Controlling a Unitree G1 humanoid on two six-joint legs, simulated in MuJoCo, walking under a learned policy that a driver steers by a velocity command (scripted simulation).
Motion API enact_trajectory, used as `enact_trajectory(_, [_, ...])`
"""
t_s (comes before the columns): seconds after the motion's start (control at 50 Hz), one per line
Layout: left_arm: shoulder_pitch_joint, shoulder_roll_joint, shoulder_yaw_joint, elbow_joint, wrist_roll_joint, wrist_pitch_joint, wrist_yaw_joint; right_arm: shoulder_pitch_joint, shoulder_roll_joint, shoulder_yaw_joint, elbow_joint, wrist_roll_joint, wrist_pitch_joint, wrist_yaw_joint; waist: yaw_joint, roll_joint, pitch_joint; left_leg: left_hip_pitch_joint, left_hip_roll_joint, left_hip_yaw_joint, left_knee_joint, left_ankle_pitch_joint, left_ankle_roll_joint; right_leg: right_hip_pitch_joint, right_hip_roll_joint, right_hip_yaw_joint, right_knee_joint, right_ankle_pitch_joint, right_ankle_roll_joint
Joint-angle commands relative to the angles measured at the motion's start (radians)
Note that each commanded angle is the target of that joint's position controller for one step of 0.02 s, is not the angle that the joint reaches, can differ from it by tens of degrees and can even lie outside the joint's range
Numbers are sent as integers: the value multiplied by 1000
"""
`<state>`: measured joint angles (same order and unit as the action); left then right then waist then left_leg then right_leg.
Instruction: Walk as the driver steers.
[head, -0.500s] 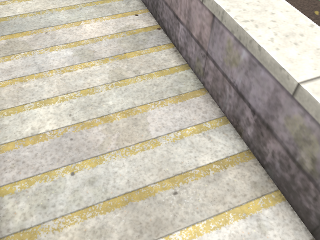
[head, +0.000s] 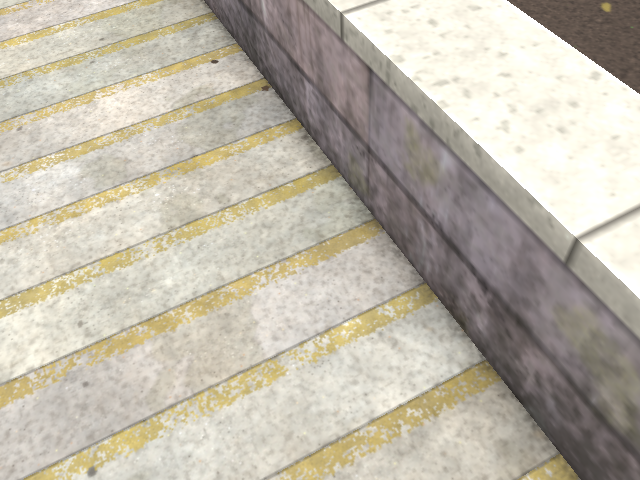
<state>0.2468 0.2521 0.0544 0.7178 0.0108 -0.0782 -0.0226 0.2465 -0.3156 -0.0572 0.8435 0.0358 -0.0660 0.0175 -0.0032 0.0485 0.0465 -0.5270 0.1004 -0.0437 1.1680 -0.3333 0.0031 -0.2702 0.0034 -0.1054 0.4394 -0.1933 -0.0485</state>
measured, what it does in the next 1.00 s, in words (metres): walks ahead, turning left: left foot, then right foot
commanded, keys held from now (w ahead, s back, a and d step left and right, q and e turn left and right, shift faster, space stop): w+q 1.00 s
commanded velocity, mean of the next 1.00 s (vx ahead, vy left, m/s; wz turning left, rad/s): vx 0.50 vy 0.00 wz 0.52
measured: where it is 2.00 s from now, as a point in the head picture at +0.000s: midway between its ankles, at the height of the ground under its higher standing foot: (132, 305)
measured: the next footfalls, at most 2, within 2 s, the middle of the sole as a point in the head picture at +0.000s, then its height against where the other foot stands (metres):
left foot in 0.38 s outside the picture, level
right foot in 0.86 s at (314, 383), level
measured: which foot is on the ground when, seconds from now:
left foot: up 0.00-0.36, down 0.38-0.86, up 0.88-1.00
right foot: down 0.00-0.38, up 0.40-0.84, down 0.86-1.00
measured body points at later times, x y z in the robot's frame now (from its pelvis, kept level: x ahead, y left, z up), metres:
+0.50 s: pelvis +0.27 +0.08 -0.01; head +0.30 +0.10 +0.44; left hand +0.31 +0.38 -0.12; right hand +0.47 -0.15 -0.11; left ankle +0.30 +0.15 -0.74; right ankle +0.21 -0.10 -0.64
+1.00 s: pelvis +0.55 +0.13 +0.00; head +0.57 +0.14 +0.45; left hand +0.51 +0.44 -0.09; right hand +0.79 -0.05 -0.12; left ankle +0.40 +0.19 -0.65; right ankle +0.64 +0.06 -0.74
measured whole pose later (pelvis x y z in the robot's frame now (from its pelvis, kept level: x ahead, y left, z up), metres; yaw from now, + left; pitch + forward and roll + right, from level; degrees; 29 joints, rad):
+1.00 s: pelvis +0.55 +0.13 +0.00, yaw +35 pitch +2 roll -1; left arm 0.19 0.28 0.07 0.75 0.01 -0.11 0.00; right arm 0.32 -0.31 -0.07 0.70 0.03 -0.03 -0.01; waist 0.00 0.04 0.01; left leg -0.43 -0.01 -0.09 1.17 -0.38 0.02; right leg -0.30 0.03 -0.04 0.46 -0.19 -0.02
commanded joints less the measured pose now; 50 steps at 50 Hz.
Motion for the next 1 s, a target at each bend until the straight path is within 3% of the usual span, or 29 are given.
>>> enact_trajectory(0.02, [-18,124,37,-28,6,-40,8,48,-47,-18,-47,-2,22,-8,-18,-139,-64,-104,53,-54,-7,131,-16,101,-268,169,-290,221,-154])
enact_trajectory(0.08, [9,125,38,9,14,-41,24,-17,-38,-20,-73,-8,24,-9,-3,-124,-23,-180,40,-68,-132,266,-24,135,-248,68,-309,247,-135])
enact_trajectory(0.16, [38,159,43,38,9,-33,35,-136,-9,-8,-123,-21,15,18,43,-106,14,-168,13,0,-371,416,-6,190,-250,-25,-316,252,-116])
enact_trajectory(0.26, [91,193,54,80,-12,2,43,-243,-10,-2,-203,-18,15,55,73,-99,58,-222,-8,67,-493,300,43,355,-309,-70,-243,361,-96])
enact_trajectory(0.32, [50,238,63,72,-17,26,56,-158,-49,-23,-217,-17,21,65,1,-144,-24,-46,-97,155,-494,142,98,380,-309,-111,-43,827,-60])
enact_trajectory(0.34, [36,251,65,69,-20,36,60,-46,-83,-43,-196,-14,23,63,-63,-147,-84,92,-143,178,-514,119,125,358,-291,-126,115,939,-45])
enact_trajectory(0.36, [24,245,60,64,-26,37,62,111,-138,-75,-157,-13,24,50,-150,-114,-165,338,-184,167,-598,191,162,253,-247,-147,342,868,-9])
enact_trajectory(0.38, [61,165,34,41,4,22,59,205,-238,-103,-135,-13,34,24,-152,79,-227,613,-12,-120,-621,255,221,-31,-179,-134,667,297,40])
enact_trajectory(0.4, [129,56,-1,-14,-1,-21,43,142,-314,-106,-179,-20,20,22,-38,247,-361,896,217,-757,-785,122,456,-421,59,50,1005,-399,97])
enact_trajectory(0.42, [2,165,17,-31,-36,-63,23,164,-227,-84,-190,-21,9,28,-121,89,-397,911,233,-800,-883,57,430,-538,13,228,1051,-358,73])
enact_trajectory(0.44, [-59,182,20,-54,-62,-80,16,133,-177,-72,-188,-25,0,24,-109,46,-260,802,201,-638,-870,102,382,-581,-31,216,1004,-283,48])
enact_trajectory(0.46, [-58,168,16,-44,-44,-82,25,58,-139,-60,-197,-21,-6,23,-49,-57,-162,626,151,-504,-866,214,335,-526,-79,209,893,-207,43])
enact_trajectory(0.48, [-52,179,25,-32,-16,-72,34,-4,-99,-47,-214,-23,-7,19,-11,-53,-123,497,110,-406,-872,328,310,-445,-111,204,801,-170,49])
enact_trajectory(0.5, [-30,183,32,-25,-9,-56,32,-25,-86,-40,-227,-29,-6,14,19,-32,-111,416,84,-364,-894,382,302,-376,-123,206,764,-145,55])
enact_trajectory(0.56, [-35,145,27,-34,6,-26,33,-11,-119,-49,-226,-25,-10,0,33,-22,-89,309,45,-279,-925,504,303,-331,-112,169,628,-83,95])
enact_trajectory(0.66, [-223,98,6,-76,-1,-27,25,64,-140,-56,-202,-12,6,-24,-40,28,-63,291,-26,-214,-899,400,232,-291,-43,152,234,196,125])
enact_trajectory(0.72, [-300,114,9,-96,-14,-40,8,105,-143,-57,-183,-10,15,-27,-73,47,-56,325,-1,-281,-872,308,216,-252,-8,160,107,252,114])
enact_trajectory(0.8, [-274,164,31,-95,-19,-60,-3,108,-132,-56,-173,-12,28,-34,-47,82,-60,419,30,-391,-770,298,191,-183,10,178,28,146,70])
enact_trajectory(0.82, [-223,181,43,-74,-6,-66,1,102,-126,-57,-179,-11,29,-32,-28,103,-72,418,15,-381,-739,339,177,-115,17,150,6,142,52])
enact_trajectory(0.84, [-135,201,57,-57,2,-71,9,90,-98,-48,-186,-12,26,-30,20,108,-124,389,-27,-360,-645,381,146,36,-10,166,-14,163,20])
enact_trajectory(0.86, [12,253,73,-42,12,-75,19,76,-42,-28,-207,-25,21,-29,92,30,-248,283,-83,-289,-400,277,107,282,-159,305,12,148,-43])
enact_trajectory(0.88, [134,330,93,2,18,-61,17,207,6,-12,-232,0,12,-31,51,-309,-386,-56,-219,-155,-80,-168,39,611,-391,743,-55,-60,-208])
enact_trajectory(0.9, [124,247,76,-3,-13,-55,11,213,-79,-22,-214,5,9,-35,61,-288,-336,-209,-146,-164,65,-255,27,596,-434,887,-115,-304,-216])
enact_trajectory(0.92, [81,187,60,-17,-14,-48,15,114,-132,-37,-218,1,12,-34,87,-201,-201,-255,-107,-153,109,-164,20,481,-387,746,-141,-333,-172])
enact_trajectory(0.94, [33,170,52,-24,-3,-38,19,58,-129,-38,-228,-8,16,-35,77,-139,-126,-234,-72,-111,103,-89,13,367,-344,614,-158,-230,-141])
enact_trajectory(0.96, [3,149,45,-17,1,-32,22,21,-119,-40,-240,-17,14,-31,63,-123,-68,-221,-48,-102,60,-37,9,276,-309,523,-182,-115,-134])
enact_trajectory(1.0, [-8,134,38,0,3,-31,30,37,-81,-38,-240,0,19,-23,33,-154,-41,-158,-9,-86,12,18,5,198,-263,395,-232,-22,-111])
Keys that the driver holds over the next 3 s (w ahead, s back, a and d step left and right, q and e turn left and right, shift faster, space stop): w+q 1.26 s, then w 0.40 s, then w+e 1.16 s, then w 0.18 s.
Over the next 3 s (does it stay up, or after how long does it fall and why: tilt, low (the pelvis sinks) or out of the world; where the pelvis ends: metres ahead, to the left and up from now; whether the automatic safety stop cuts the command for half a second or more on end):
stays up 1.39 0.80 -0.02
